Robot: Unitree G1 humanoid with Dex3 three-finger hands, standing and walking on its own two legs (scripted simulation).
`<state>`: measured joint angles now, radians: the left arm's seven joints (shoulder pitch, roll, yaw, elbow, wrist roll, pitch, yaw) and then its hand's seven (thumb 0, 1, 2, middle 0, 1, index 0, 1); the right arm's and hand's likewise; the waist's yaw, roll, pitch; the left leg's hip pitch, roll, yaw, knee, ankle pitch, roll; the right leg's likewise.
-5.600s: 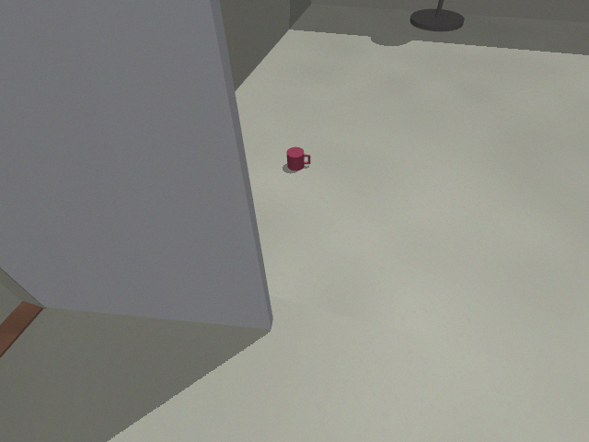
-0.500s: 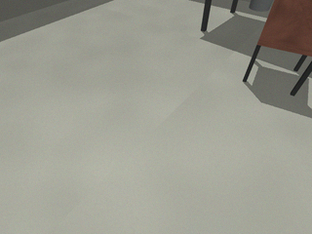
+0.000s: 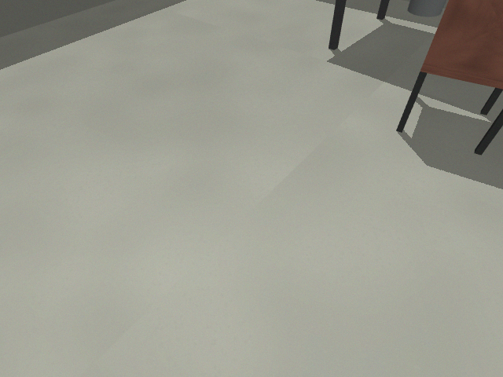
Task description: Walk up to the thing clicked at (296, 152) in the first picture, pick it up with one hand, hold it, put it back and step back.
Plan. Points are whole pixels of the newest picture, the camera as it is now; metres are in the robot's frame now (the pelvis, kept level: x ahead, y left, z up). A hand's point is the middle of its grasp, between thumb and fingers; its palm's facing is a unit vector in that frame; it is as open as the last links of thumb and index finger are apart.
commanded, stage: stand
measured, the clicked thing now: out of the picture +0.63 +1.46 -0.74
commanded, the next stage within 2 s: walk up in 0.56 s
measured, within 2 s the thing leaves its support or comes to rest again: neither
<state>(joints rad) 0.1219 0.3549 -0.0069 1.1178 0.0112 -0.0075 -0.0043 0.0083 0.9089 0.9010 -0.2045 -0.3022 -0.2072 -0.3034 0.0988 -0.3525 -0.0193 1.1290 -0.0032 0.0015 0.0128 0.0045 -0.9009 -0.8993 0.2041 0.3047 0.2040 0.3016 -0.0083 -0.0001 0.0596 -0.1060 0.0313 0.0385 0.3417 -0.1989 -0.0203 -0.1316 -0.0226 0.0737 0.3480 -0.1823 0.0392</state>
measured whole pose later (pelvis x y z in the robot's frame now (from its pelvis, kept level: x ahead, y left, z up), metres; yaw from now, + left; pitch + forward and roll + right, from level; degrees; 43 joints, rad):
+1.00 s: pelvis +0.10 -0.05 -0.01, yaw -2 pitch -3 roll -2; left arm 0.34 0.38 0.07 0.99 0.02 -0.06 -0.04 0.01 0.91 0.90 -0.21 -0.30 -0.21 -0.30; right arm 0.26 -0.44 -0.09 0.98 -0.01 0.00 0.06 0.01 -0.90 -0.90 0.20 0.30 0.20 0.30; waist 0.02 0.09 0.06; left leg -0.44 0.01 -0.09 0.96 -0.32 0.01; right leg -0.07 0.03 -0.06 0.38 -0.25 -0.03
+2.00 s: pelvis +0.46 -0.01 -0.01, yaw -1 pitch -3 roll -1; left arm 0.36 0.39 0.04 0.83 0.02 -0.08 -0.02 0.01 0.90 0.90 -0.21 -0.30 -0.21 -0.30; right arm 0.31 -0.44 -0.07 0.84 -0.02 0.00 0.05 0.01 -0.90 -0.90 0.20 0.30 0.20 0.30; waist 0.03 0.07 0.09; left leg -0.47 0.08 -0.03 0.79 -0.28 -0.01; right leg -0.21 -0.03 -0.06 0.52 -0.27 -0.01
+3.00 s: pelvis +0.51 +0.01 +0.00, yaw -4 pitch -3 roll -1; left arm 0.08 0.35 0.01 1.13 0.00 -0.01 -0.01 0.01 0.91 0.90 -0.21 -0.30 -0.21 -0.30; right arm 0.11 -0.36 0.00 1.15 0.00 -0.02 0.01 0.01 -0.90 -0.90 0.20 0.30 0.20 0.30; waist -0.02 -0.01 0.05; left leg -0.19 0.05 0.06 0.37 -0.13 -0.01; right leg -0.08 -0.01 0.01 0.35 -0.22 0.02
